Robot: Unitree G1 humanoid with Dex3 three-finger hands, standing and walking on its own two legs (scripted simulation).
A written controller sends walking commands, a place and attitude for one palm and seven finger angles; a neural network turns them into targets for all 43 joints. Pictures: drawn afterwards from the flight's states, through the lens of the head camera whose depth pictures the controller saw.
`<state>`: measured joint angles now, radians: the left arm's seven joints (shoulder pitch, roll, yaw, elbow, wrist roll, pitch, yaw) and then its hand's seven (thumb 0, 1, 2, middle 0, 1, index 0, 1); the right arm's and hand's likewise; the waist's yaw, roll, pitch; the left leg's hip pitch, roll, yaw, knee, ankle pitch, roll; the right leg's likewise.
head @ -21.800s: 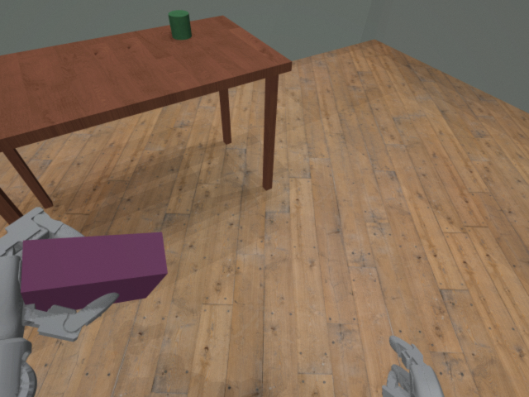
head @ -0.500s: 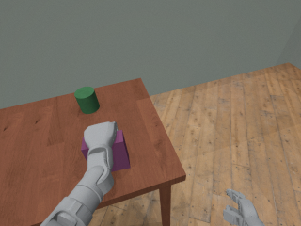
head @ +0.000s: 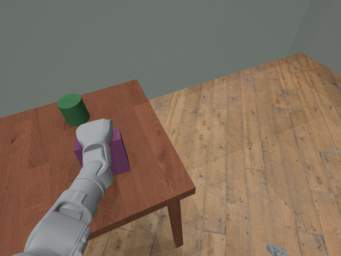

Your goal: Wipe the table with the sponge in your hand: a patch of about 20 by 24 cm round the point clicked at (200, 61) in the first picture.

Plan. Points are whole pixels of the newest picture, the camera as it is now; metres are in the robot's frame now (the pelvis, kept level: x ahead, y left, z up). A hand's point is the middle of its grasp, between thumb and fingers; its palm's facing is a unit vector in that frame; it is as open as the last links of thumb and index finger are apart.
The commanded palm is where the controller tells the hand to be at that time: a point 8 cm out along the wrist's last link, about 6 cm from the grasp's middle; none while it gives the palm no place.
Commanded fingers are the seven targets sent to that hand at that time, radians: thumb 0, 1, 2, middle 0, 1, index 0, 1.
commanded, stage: wipe forward along the third lane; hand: left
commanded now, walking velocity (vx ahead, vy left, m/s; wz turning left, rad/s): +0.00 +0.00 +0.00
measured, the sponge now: (106, 160) +0.37 +0.21 -0.01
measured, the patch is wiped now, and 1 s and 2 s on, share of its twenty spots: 0.95 1.00 1.00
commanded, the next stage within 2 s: wipe back along the third lane in 0.80 s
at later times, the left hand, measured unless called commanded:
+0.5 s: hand (99, 133) +0.44 +0.24 +0.04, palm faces -0.11 -0.02 -0.99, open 9.4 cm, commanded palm +0.42 +0.24 +0.07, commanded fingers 0.00 0.10 1.30 -1.20 -1.60 -1.20 -1.60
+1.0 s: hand (97, 124) +0.47 +0.25 +0.04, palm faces -0.11 -0.01 -0.99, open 9.4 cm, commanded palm +0.44 +0.24 +0.07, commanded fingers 0.00 0.10 1.30 -1.20 -1.60 -1.20 -1.60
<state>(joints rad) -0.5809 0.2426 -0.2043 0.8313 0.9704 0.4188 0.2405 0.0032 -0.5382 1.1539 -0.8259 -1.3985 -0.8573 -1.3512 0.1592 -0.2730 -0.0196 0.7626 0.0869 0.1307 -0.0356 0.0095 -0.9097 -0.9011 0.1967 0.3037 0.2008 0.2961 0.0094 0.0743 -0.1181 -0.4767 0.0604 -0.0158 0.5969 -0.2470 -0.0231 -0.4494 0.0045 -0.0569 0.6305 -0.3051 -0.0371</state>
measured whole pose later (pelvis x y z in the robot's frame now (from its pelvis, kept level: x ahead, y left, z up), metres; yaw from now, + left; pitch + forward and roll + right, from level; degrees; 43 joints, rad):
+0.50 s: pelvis +0.01 +0.01 +0.00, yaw -1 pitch +11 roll +0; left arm -0.76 0.30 -0.15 1.03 0.98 0.37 0.26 0.01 -0.54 1.16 -0.83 -1.40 -0.86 -1.36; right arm 0.17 -0.27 -0.02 0.76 0.08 0.12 -0.02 0.01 -0.91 -0.90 0.20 0.30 0.20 0.30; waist -0.03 0.06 -0.13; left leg -0.55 0.06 -0.01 0.62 -0.26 -0.03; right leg -0.52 0.01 -0.05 0.62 -0.30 -0.02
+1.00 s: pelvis +0.01 +0.04 -0.01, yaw -2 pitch +15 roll -1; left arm -0.91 0.33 -0.13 1.19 1.00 0.38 0.29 0.01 -0.55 1.16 -0.83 -1.39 -0.86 -1.36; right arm 0.22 -0.25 -0.03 0.79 0.06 0.11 0.00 0.01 -0.91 -0.90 0.20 0.30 0.20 0.30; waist -0.07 0.05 -0.15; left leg -0.65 0.05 0.01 0.67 -0.28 -0.01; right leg -0.59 -0.01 -0.03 0.63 -0.29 0.01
